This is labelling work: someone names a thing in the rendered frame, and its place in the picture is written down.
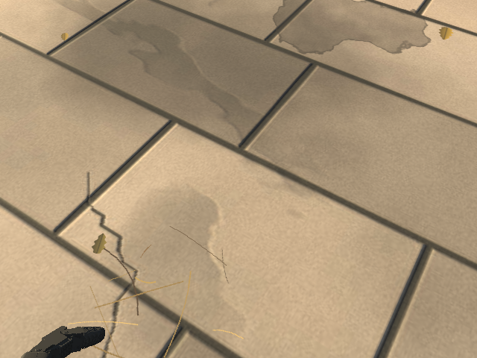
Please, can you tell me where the left robot hand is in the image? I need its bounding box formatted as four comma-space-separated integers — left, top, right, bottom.
21, 326, 105, 358

